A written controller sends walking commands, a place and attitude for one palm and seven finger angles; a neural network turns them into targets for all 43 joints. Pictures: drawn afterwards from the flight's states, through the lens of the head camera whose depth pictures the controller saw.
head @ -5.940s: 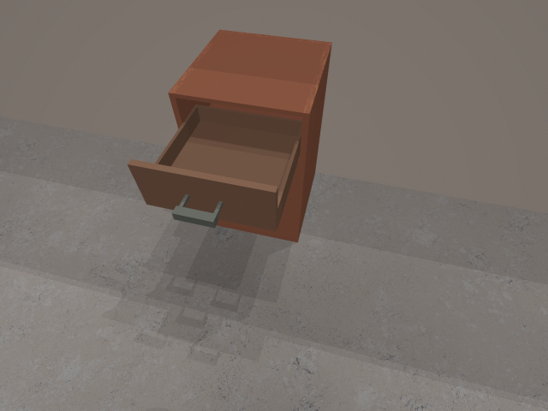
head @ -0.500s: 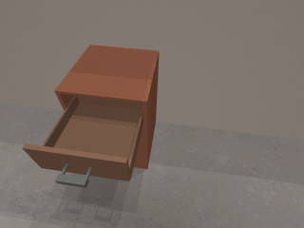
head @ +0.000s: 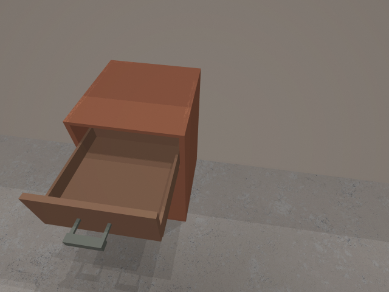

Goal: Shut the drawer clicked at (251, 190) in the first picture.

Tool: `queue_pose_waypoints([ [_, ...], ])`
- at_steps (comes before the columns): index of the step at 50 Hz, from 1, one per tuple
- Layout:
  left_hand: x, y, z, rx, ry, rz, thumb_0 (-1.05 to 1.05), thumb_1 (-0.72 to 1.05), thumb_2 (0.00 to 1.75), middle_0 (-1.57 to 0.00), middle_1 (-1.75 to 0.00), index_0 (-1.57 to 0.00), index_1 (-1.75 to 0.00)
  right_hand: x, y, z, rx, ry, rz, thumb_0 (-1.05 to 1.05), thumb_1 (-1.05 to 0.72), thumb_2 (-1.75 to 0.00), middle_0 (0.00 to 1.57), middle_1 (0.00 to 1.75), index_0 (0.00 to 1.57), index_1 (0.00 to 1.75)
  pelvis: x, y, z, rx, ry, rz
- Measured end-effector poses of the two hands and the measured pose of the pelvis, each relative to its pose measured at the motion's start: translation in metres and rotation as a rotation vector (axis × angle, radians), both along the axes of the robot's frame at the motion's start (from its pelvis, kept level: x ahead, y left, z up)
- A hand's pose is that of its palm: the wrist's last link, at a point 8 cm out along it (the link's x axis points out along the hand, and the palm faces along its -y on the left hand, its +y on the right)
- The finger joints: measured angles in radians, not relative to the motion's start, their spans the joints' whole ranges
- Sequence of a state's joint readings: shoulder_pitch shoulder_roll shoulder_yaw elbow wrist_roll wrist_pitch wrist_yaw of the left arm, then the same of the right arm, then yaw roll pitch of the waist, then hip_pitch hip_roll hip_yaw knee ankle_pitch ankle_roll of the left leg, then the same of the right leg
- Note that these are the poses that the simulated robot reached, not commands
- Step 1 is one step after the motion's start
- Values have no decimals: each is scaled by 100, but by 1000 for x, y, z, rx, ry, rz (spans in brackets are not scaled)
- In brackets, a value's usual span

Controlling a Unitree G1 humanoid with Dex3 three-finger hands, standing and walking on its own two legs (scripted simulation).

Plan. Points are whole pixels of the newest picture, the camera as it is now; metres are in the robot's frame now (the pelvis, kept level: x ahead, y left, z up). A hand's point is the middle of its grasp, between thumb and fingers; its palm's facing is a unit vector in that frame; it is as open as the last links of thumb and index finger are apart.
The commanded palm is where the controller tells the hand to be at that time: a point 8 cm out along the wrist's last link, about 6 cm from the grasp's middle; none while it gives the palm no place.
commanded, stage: come to a stop and stand still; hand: left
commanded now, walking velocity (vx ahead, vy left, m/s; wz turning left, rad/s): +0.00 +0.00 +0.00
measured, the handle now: (89, 233) +0.30 +0.32 -0.20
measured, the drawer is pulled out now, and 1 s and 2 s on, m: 0.30 0.30 0.30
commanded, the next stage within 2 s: look again from close up in 0.12 s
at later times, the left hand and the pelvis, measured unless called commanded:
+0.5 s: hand out of the picture -0.03 +0.14 -0.18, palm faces +0.04 -0.99 -0.16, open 7.4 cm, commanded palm none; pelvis -0.01 -0.01 +0.00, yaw +0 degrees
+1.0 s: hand out of the picture -0.04 +0.15 -0.17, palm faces +0.04 -0.98 -0.18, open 7.4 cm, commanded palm none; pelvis -0.01 -0.01 +0.00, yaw -1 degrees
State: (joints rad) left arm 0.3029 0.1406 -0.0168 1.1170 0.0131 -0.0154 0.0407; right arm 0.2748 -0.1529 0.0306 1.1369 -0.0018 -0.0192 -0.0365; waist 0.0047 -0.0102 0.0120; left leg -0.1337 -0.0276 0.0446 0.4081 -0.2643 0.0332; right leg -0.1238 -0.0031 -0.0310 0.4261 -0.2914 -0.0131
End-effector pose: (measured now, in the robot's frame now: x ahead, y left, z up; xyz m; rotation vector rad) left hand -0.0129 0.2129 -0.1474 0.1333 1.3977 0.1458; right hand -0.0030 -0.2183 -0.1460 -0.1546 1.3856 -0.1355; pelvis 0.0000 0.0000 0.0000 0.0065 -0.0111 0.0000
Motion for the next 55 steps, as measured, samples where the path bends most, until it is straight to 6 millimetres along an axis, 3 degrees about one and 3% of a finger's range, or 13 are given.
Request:
queue_pose_waypoints([
  [42,-32,-24,1,-22,44,25,1,91,90,-20,-29,-20,-30,-19,-6,-1,22,30,-5,0,-91,-90,20,30,20,30,-8,-14,1,0,-6,5],
  [55,-28,-6,6,24,24,17,1,90,90,-21,-30,-20,-30,-19,-8,-4,18,13,-26,0,-91,-90,20,30,20,30,-13,-6,0,2,2,-32],
])
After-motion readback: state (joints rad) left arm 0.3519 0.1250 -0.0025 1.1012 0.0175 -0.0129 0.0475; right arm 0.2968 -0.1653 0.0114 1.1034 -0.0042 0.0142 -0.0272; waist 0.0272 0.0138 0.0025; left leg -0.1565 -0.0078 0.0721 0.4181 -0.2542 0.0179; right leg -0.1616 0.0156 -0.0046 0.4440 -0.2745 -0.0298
